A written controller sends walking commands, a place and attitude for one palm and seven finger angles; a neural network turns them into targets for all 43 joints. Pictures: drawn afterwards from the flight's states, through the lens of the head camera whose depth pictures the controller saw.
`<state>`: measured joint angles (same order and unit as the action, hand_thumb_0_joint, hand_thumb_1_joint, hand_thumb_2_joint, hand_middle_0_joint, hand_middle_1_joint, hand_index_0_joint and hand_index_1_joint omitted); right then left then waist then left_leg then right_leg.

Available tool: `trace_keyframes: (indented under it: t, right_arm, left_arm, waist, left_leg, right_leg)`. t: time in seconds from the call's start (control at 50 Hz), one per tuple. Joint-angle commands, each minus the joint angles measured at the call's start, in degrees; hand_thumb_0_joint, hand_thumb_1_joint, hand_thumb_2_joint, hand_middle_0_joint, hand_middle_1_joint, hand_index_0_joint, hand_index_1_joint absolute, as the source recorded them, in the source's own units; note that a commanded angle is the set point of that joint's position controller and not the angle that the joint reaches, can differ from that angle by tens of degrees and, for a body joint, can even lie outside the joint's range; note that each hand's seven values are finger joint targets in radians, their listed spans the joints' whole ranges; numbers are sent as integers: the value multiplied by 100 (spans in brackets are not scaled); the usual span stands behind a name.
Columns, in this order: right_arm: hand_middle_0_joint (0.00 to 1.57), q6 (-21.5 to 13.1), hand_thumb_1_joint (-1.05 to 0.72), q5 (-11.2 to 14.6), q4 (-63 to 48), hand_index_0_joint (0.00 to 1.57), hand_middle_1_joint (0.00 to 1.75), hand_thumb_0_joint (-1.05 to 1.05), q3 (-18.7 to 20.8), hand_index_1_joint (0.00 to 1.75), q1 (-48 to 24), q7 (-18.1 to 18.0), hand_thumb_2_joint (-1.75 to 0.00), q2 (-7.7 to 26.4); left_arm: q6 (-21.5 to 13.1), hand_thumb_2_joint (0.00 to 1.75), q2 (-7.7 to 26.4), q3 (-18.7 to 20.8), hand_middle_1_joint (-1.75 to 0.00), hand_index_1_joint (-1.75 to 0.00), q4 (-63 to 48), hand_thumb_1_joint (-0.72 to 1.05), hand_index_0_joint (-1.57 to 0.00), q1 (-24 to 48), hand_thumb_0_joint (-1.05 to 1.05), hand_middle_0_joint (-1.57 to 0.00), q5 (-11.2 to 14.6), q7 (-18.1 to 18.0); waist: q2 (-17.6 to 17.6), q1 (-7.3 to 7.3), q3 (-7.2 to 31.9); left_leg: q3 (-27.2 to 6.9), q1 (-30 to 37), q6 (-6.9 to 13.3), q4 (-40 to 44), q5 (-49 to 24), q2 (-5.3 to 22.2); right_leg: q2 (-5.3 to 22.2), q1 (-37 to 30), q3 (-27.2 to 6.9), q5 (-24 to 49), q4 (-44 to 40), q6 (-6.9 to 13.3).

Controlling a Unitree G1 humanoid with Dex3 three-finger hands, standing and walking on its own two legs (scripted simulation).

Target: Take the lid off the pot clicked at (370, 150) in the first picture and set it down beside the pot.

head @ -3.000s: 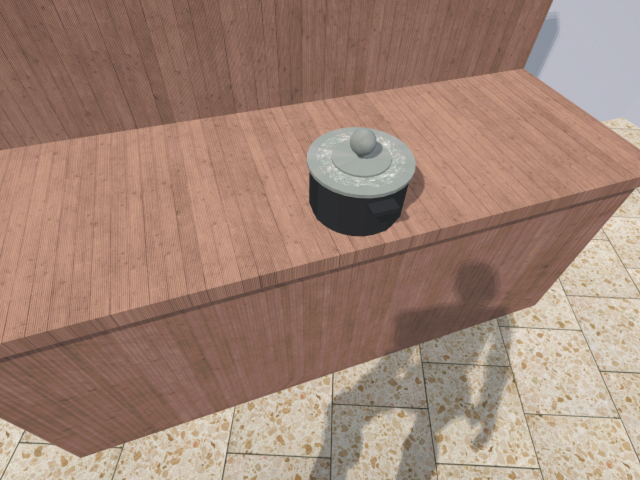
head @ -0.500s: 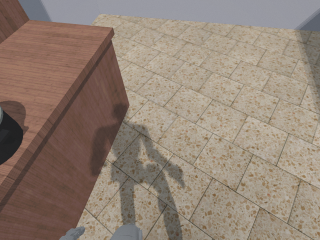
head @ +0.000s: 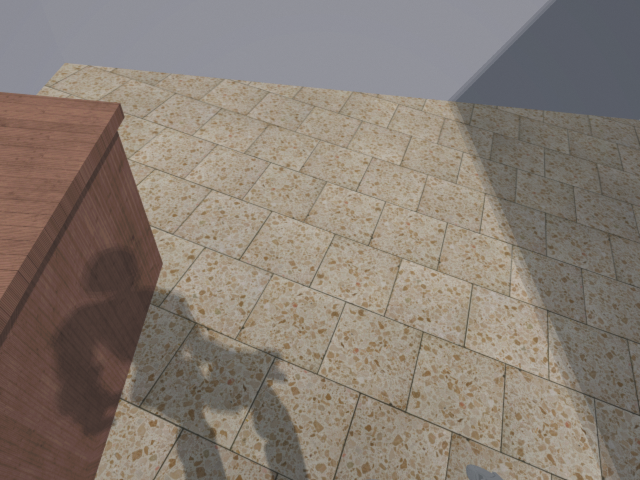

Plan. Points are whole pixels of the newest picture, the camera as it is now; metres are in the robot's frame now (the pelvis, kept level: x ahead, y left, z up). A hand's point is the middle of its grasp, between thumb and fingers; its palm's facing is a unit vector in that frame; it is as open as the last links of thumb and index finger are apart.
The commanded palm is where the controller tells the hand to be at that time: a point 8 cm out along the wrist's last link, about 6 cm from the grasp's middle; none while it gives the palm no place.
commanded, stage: walk to a spot facing it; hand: left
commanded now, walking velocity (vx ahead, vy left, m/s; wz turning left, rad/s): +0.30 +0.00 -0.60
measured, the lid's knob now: out of the picture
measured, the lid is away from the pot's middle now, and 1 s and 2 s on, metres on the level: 0.00 0.00 0.00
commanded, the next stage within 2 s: turn to face it in 0.66 s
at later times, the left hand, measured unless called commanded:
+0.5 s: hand (309, 317) +0.42 +0.04 -0.18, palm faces -0.36 -0.92 -0.15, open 7.4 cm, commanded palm none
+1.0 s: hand (288, 282) +0.50 +0.10 -0.19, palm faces -0.34 -0.92 -0.20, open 7.4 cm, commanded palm none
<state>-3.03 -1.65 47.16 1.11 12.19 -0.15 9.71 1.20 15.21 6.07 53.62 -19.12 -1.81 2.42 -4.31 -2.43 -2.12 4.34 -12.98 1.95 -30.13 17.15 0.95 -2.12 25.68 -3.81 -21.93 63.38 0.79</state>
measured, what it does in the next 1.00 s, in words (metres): walks ahead, turning right: right foot, then left foot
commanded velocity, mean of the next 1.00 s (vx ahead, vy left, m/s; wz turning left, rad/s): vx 0.20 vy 0.00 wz -0.25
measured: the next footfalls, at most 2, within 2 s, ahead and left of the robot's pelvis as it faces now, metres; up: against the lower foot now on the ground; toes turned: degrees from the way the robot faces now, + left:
right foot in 0.42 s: +0.31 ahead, -0.17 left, +0.00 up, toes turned -22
left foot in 0.88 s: +0.54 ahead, -0.04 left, +0.00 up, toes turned -22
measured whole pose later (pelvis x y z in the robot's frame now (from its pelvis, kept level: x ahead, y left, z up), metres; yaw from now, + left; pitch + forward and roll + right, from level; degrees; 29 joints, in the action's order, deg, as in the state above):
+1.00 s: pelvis +0.40 -0.08 -0.01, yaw -26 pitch -2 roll -1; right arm -2.8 -1.4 52.0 0.5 9.4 -0.4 8.3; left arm -0.8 13.5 3.9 57.9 -18.3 -0.9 -0.9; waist -3.7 -1.9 -1.5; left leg 4.8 -18.8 2.8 -32.3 11.6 0.4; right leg -0.6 18.9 0.0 -28.7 58.1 -0.2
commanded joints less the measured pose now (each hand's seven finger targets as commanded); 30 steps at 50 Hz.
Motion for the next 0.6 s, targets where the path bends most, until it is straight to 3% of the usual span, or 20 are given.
trace_keyframes:
  t: [0.0, 0.04, 0.08, 0.16, 0.24, 0.26, 0.28, 0.32, 0.34, 0.36, 0.38, 0.4, 0.42, 0.44, 0.46, 0.48, 0.52, 0.56, 0.58]
  right_arm:
    - [20, -183, -90, 63, -17, 20, 30, 0, 194, 30, 556, -118, -90, 753]
    - [20, -248, -90, 92, 182, 20, 30, 0, 172, 30, 985, -143, -90, 693]
    - [20, -267, -90, 102, 313, 20, 30, 0, 171, 30, 1279, -161, -90, 677]
    - [20, -279, -90, 48, 605, 20, 30, 0, 161, 30, 1729, -178, -90, 695]
    - [20, -250, -90, -19, 817, 20, 30, 0, 149, 30, 2070, -178, -90, 704]
    - [20, -236, -90, -31, 875, 20, 30, 0, 145, 30, 2123, -175, -90, 723]
    - [20, -222, -90, -35, 915, 20, 30, 0, 151, 30, 2210, -167, -90, 739]
    - [20, -220, -90, 1, 886, 20, 30, 0, 227, 30, 2023, -170, -90, 977]
    - [20, -216, -90, 30, 846, 20, 30, 0, 270, 30, 1852, -162, -90, 1136]
    - [20, -207, -90, 73, 751, 20, 30, 0, 281, 30, 1667, -128, -90, 1217]
    - [20, -192, -90, 160, 654, 20, 30, 0, 239, 30, 1726, -37, -90, 1000]
    - [20, -190, -90, 210, 419, 20, 30, 0, 201, 30, 1772, -98, -90, 622]
    - [20, -162, -90, 193, 307, 20, 30, 0, 240, 30, 1128, -114, -90, 836]
    - [20, -140, -90, 164, 283, 20, 30, 0, 257, 30, 1002, -97, -90, 723]
    - [20, -68, -90, 129, 317, 20, 30, 0, 261, 30, 1003, -67, -90, 756]
    - [20, 15, -90, 82, 412, 20, 30, 0, 269, 30, 1038, -67, -90, 711]
    - [20, 143, -90, 31, 528, 20, 30, 0, 250, 30, 1274, -61, -90, 534]
    - [20, 185, -90, 33, 479, 20, 30, 0, 259, 30, 1258, -41, -90, 478]
    - [20, 171, -90, 41, 418, 20, 30, 0, 266, 30, 1127, -20, -90, 434]
  left_arm:
    - [-145, 90, 102, 23, -30, -30, -576, 90, -20, 314, 0, -20, -35, 96]
    - [-113, 90, 3, -16, -30, -30, -581, 90, -20, 496, 0, -20, -34, 98]
    - [-97, 90, -39, -46, -30, -30, -627, 90, -20, 768, 0, -20, -24, 101]
    - [-67, 90, -195, -129, -30, -30, -820, 90, -20, 1555, 0, -20, -15, 148]
    - [-123, 90, -323, -238, -30, -30, -1014, 90, -20, 2424, 0, -20, 8, 199]
    - [-146, 90, -336, -259, -30, -30, -1016, 90, -20, 2516, 0, -20, 18, 200]
    - [-167, 90, -294, -264, -30, -30, -990, 90, -20, 2507, 0, -20, 12, 190]
    - [-207, 90, -137, -213, -30, -30, -771, 90, -20, 1833, 0, -20, 10, 156]
    - [-246, 90, 16, -158, -30, -30, -582, 90, -20, 1226, 0, -20, 0, 124]
    - [-306, 90, 280, -65, -30, -30, -303, 90, -20, 303, 0, -20, -10, 80]
    - [-359, 90, 867, 78, -30, -30, -112, 90, -20, -435, 0, -20, -5, -13]
    - [-360, 90, 1399, 201, -30, -30, -63, 90, -20, -910, 0, -20, 87, -113]
    - [-274, 90, 1470, 261, -30, -30, -106, 90, -20, -792, 0, -20, 215, -187]
    - [-234, 90, 1286, 188, -30, -30, -178, 90, -20, -239, 0, -20, 230, -193]
    - [-273, 90, 1001, 82, -30, -30, -375, 90, -20, 275, 0, -20, 205, -196]
    - [-330, 90, 770, 31, -30, -30, -491, 90, -20, 724, 0, -20, 166, -235]
    - [-440, 90, 604, -29, -30, -30, -523, 90, -20, 885, 0, -20, 77, -271]
    - [-478, 90, 613, -7, -30, -30, -473, 90, -20, 848, 0, -20, 42, -273]
    - [-499, 90, 618, -7, -30, -30, -413, 90, -20, 760, 0, -20, 36, -274]
  waist:
    - [1300, 119, -353]
    - [1163, 201, -132]
    - [1001, 280, -103]
    - [863, 438, -365]
    - [1087, 677, -587]
    - [1142, 691, -577]
    - [1131, 679, -490]
    - [1273, 327, -58]
    - [1284, 9, 291]
    - [1187, -431, 844]
    - [268, -762, 1456]
    - [-870, -696, 2202]
    - [-184, -718, 1807]
    - [173, -401, 736]
    - [434, -109, 542]
    - [425, 142, 197]
    - [286, 418, -43]
    - [70, 506, 64]
    - [93, 460, 105]
  left_leg:
    - [-948, 491, 65, 2007, -187, 1404]
    - [-545, 973, 108, 1812, -1291, 1385]
    - [-384, 1315, 169, 1708, -1937, 1492]
    - [-155, 1786, 442, 1721, -2287, 1742]
    - [364, 1955, 416, 1663, -2861, 1732]
    - [546, 1958, 379, 1540, -3257, 1714]
    - [725, 1918, 316, 1271, -4098, 1692]
    - [1049, 1920, 233, 407, -5708, 1743]
    - [1159, 1730, 136, -401, -6004, 1703]
    - [1285, 1047, -68, -1619, -5657, 1584]
    - [1245, -924, -303, -3328, -3053, 1381]
    - [811, -2614, -637, -5613, 1857, 335]
    - [-177, -2855, -435, -5814, 1572, 646]
    - [-199, -2871, -399, -5584, 986, 935]
    - [-303, -2470, -436, -5258, 559, 1040]
    - [-343, -2160, -462, -4880, 372, 1102]
    - [-266, -1764, -549, -4147, 227, 1074]
    - [-168, -1699, -620, -3472, 117, 997]
    - [-147, -1633, -634, -3172, -13, 950]
  right_leg:
    - [515, 1572, 59, 984, 927, -155]
    - [534, 1855, 175, 1083, 1005, -181]
    - [605, 2206, 271, 1132, 940, -216]
    - [740, 2731, 536, 1202, 282, -227]
    - [663, 2248, 973, 1227, -1367, -77]
    - [564, 1935, 1097, 1202, -1787, 2]
    - [383, 1476, 1283, 1096, -2106, 99]
    - [54, 340, 1487, 996, -2580, 320]
    - [-52, -579, 1491, 1048, -2864, 420]
    - [-168, -2202, 1545, 1365, -3188, 544]
    - [853, -4357, 300, 1562, -3076, 1039]
    - [2714, -5322, -3123, 2619, -3586, 1835]
    - [2686, -4596, -3067, 1822, -4201, 1925]
    - [2550, -3348, -2480, 1086, -4582, 1783]
    - [2176, -2241, -2135, 443, -4739, 1464]
    - [1961, -1440, -1641, 275, -4924, 1281]
    - [1611, -612, -1021, 887, -5076, 1114]
    - [1387, -550, -748, 1259, -5010, 1125]
    - [1324, -516, -773, 1378, -4976, 1151]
